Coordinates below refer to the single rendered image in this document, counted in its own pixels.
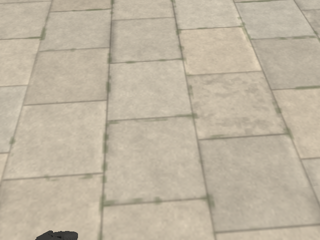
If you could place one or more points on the robot left hand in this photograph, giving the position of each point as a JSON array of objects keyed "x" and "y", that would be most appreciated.
[{"x": 60, "y": 235}]

